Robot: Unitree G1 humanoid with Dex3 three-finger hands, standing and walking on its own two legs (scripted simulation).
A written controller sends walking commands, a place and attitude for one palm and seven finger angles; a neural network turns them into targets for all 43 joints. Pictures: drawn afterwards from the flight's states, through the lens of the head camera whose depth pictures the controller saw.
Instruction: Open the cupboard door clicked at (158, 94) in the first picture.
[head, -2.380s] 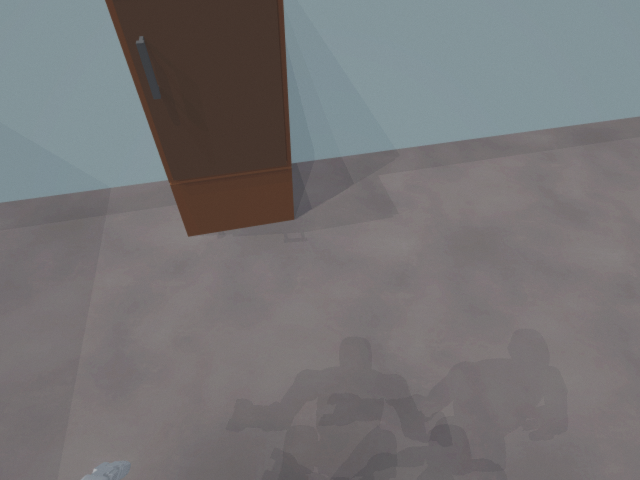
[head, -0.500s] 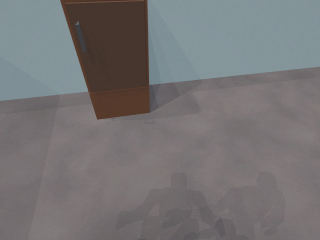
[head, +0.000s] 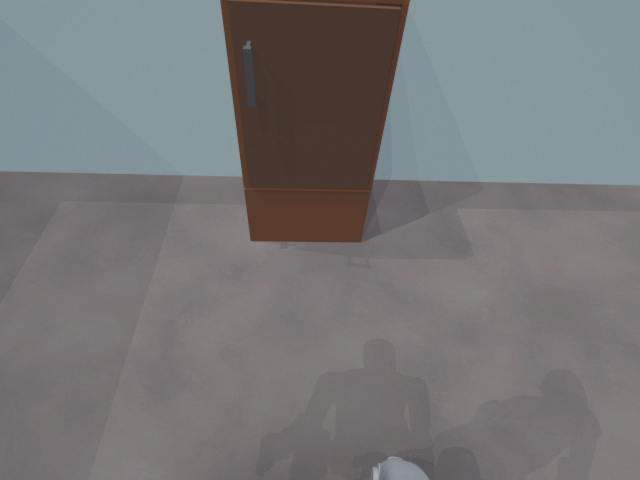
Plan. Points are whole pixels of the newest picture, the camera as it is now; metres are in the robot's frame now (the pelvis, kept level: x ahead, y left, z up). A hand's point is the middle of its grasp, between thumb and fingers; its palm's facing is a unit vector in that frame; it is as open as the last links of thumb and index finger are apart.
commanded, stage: walk to a spot facing it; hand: left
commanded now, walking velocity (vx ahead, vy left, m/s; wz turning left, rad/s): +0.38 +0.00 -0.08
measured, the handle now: (250, 74) +1.08 +0.23 -0.03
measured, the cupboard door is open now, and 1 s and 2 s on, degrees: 0 0 0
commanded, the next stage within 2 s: take the last steps up to it in 0.20 s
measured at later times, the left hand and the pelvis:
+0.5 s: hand (239, 398) +0.27 +0.14 -0.17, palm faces +0.07 -0.97 -0.23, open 7.2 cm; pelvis +0.24 -0.05 -0.01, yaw +2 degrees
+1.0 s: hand (227, 311) +0.43 +0.19 -0.18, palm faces +0.09 -0.98 -0.17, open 7.3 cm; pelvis +0.42 +0.01 +0.00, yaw +2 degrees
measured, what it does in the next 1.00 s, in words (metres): walks ahead: right foot, then left foot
